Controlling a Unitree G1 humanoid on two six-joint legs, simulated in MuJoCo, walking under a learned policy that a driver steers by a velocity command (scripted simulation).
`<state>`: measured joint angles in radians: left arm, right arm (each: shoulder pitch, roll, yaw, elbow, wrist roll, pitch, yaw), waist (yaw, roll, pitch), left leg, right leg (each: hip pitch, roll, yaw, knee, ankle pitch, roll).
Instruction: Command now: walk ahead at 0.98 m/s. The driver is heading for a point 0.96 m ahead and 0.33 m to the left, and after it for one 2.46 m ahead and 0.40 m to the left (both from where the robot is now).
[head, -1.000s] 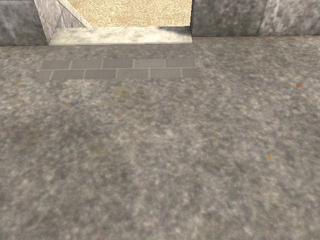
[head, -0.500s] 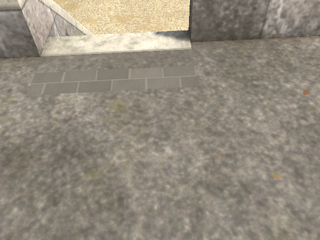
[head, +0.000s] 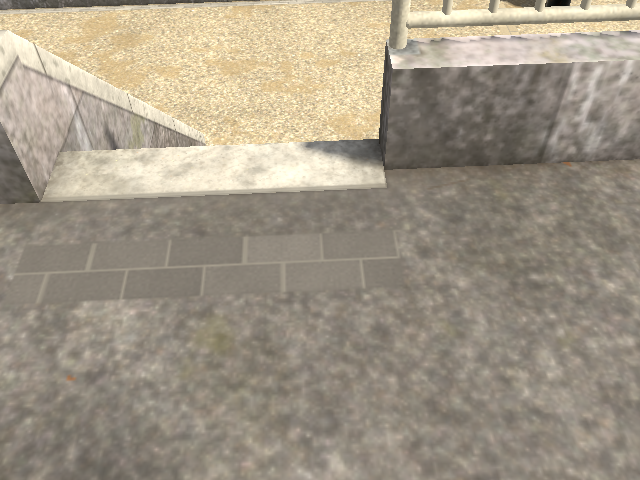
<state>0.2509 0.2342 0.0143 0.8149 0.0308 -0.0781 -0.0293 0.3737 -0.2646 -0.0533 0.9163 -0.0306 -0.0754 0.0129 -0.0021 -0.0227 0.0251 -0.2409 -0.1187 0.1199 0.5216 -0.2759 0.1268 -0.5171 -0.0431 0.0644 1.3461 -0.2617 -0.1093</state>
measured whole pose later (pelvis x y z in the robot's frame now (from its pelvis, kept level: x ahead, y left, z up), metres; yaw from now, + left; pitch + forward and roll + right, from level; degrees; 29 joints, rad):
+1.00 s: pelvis +0.93 +0.09 +0.01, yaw +33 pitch +0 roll +1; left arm 0.00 0.22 -0.02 0.64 0.06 -0.07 -0.01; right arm 0.48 -0.29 -0.07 0.91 0.00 -0.06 0.00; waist -0.08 0.00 0.03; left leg -0.11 -0.24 -0.09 0.39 -0.26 0.20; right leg -0.72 -0.16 0.11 1.05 -0.23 0.07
